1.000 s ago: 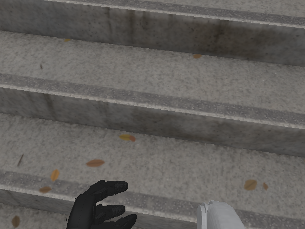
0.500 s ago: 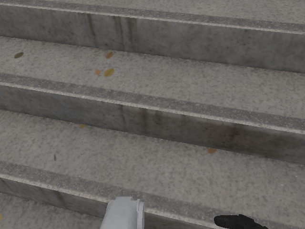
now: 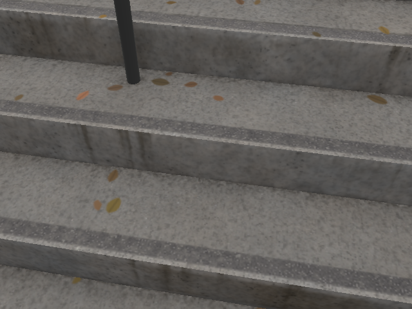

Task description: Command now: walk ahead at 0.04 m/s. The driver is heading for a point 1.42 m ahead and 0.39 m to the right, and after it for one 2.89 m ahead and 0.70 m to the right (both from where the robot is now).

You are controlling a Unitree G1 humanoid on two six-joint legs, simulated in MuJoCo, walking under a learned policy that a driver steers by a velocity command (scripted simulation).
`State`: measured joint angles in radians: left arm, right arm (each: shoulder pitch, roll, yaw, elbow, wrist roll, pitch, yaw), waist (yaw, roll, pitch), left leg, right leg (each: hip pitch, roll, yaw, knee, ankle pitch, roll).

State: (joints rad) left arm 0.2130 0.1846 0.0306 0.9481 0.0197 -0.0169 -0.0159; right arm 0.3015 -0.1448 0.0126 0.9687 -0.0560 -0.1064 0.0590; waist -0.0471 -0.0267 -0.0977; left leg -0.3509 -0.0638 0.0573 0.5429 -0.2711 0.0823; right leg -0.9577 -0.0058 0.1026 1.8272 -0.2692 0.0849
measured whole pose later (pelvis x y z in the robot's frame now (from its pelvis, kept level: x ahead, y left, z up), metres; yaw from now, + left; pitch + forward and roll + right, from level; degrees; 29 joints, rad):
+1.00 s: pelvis +0.15 +0.01 +0.01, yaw +1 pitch +9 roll +1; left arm 0.57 0.10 0.00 1.13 0.02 -0.08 -0.03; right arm -0.08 -0.12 0.05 0.67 -0.01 0.00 0.03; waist 0.07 -0.04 -0.16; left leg -1.08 0.09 0.07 1.42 -0.59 0.19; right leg -0.01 -0.14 -0.01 0.16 -0.28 -0.01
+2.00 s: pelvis +0.58 -0.05 +0.33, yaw -19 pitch +6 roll -1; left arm 0.42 0.15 -0.03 0.95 0.08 -0.09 -0.05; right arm 0.01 -0.21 0.00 0.74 -0.04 -0.07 0.02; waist 0.03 -0.01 -0.14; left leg -1.24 0.02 -0.07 1.99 -0.25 0.05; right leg -0.37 0.14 0.10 0.56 -0.29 -0.09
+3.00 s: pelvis +0.82 -0.09 +0.50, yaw -38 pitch +1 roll +0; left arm 0.13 0.15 0.03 0.96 0.01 -0.07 -0.04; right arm 0.18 -0.18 0.01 0.92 0.00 -0.07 0.02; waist 0.00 0.00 -0.03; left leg -0.28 0.07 0.13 0.57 -0.30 -0.01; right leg -0.34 -0.03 0.02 0.57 -0.23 0.03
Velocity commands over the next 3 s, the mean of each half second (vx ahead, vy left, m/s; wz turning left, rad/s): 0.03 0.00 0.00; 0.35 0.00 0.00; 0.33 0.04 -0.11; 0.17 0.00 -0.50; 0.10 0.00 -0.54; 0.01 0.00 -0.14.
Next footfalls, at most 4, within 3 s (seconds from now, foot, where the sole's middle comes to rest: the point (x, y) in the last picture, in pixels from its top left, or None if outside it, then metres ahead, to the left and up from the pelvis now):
0.22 right None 0.05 -0.18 -0.77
0.48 left None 0.09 0.05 -0.77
0.98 left None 0.31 0.15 -0.60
1.66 right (254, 243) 0.58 -0.13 -0.44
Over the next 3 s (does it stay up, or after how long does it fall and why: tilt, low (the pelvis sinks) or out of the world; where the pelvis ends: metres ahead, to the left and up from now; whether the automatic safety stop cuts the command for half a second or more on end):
stays up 0.82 -0.09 0.50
